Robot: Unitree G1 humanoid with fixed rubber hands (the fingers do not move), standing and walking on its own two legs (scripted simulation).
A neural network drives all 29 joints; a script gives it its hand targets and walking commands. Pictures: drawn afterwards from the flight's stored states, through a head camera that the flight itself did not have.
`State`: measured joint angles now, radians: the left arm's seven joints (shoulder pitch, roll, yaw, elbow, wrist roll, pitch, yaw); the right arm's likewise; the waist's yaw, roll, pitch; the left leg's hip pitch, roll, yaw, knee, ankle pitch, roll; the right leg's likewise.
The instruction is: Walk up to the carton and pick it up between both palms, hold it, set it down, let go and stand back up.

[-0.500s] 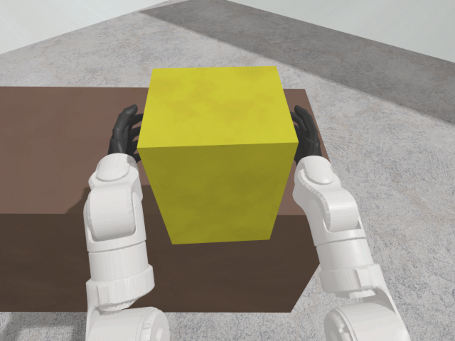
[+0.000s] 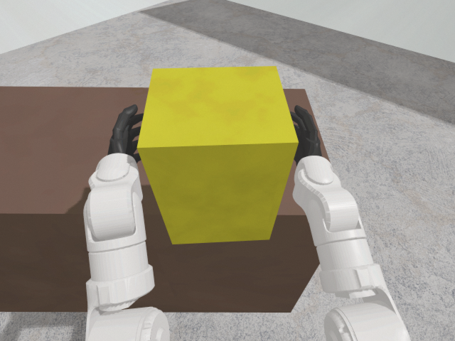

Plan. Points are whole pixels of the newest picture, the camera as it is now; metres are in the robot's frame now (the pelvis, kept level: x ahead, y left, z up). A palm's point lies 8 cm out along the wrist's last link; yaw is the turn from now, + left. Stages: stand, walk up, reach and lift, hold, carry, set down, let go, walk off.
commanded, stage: hold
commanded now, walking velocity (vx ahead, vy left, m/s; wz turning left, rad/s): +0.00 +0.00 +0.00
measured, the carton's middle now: (218, 164) +0.38 +0.00 +0.12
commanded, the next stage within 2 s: set down in 1.46 s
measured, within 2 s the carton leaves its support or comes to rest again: neither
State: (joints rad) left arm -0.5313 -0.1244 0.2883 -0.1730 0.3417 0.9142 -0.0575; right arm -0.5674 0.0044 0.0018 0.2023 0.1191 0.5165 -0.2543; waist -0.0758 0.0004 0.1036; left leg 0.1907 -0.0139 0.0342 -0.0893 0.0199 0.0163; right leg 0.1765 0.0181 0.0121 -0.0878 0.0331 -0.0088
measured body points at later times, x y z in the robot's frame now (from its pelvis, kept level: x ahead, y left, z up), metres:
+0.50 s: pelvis +0.00 +0.00 +0.00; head -0.01 +0.00 +0.45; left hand +0.36 +0.15 +0.18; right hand +0.37 -0.14 +0.16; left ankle +0.00 +0.11 -0.76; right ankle +0.00 -0.11 -0.76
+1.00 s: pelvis +0.00 +0.00 +0.00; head -0.01 +0.00 +0.45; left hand +0.35 +0.16 +0.18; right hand +0.37 -0.13 +0.16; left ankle +0.00 +0.11 -0.76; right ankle +0.00 -0.11 -0.76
